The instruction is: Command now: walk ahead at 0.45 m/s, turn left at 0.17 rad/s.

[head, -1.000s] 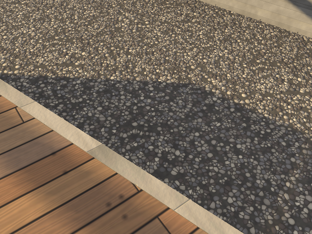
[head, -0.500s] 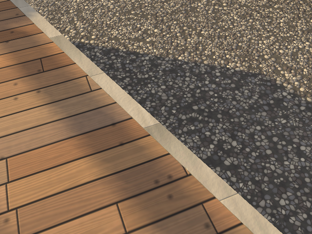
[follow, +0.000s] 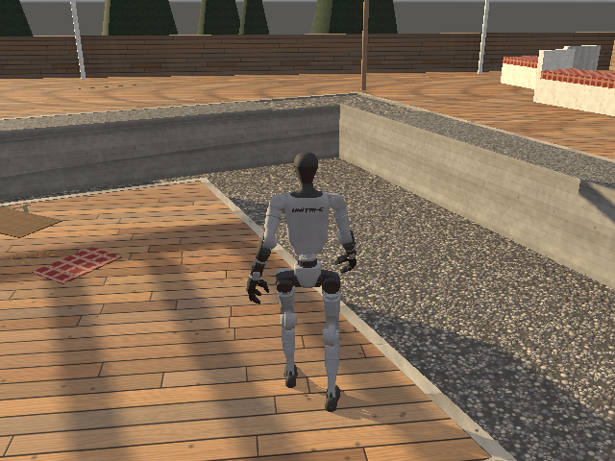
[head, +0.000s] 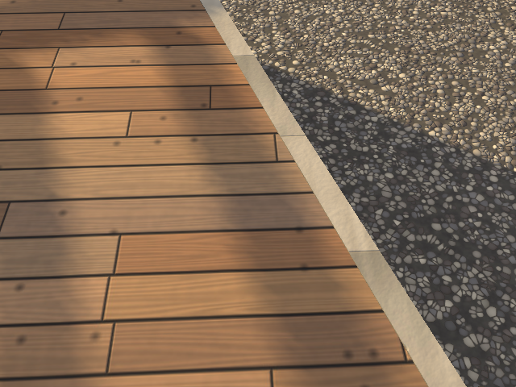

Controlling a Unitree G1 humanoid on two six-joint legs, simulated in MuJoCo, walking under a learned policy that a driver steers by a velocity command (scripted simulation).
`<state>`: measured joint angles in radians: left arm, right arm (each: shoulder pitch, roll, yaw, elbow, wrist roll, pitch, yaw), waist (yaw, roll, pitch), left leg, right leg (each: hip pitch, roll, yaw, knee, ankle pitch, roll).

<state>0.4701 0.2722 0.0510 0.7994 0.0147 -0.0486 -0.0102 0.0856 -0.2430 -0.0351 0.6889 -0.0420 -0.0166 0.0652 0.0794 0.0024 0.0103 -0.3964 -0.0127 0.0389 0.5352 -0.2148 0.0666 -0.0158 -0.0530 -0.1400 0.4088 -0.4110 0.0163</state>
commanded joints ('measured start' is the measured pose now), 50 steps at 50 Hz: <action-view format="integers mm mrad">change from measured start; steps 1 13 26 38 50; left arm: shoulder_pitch -39 -229 -39 -285 -349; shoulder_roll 15 50 217 82 108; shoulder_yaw -12 10 34 10 29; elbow -114 -84 -60 -121 -174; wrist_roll -20 29 26 24 6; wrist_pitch -13 23 -28 34 105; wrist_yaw -8 -35 32 45 34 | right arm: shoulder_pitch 407 328 435 214 226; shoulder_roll -252 -97 -34 -102 -288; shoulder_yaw -69 -18 -21 -55 -90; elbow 26 134 99 70 0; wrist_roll -29 41 82 25 0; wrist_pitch -35 -65 -31 104 63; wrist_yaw -44 -52 -91 -45 -61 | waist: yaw -214 -72 -38 -106 -145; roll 219 55 -248 -131 178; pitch -263 78 -302 -61 92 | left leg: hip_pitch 715 337 -5 -45 118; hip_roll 344 176 -129 19 368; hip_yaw -493 -187 -100 -49 -543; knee -199 -377 624 576 -325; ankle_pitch -233 543 -416 -180 22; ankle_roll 135 144 -22 -93 205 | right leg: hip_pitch -515 -729 295 -279 -618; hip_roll -10 -64 -411 -237 3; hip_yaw -20 103 496 159 112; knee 576 618 167 -156 583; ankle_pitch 157 268 1424 301 -158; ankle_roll -70 -10 -217 -232 31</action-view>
